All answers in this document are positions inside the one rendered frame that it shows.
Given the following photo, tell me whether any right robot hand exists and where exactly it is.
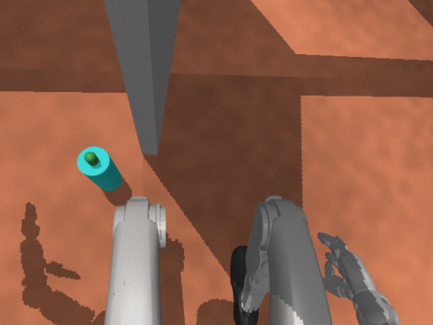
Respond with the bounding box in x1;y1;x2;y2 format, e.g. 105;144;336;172
317;232;377;301

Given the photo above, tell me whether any right robot foot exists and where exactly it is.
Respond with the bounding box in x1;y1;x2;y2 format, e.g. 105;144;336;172
230;246;258;325

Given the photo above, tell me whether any right robot arm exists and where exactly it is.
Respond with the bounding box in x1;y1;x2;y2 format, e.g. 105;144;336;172
352;290;401;325

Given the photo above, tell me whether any bottle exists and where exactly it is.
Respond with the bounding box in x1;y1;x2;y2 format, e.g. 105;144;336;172
77;147;122;191

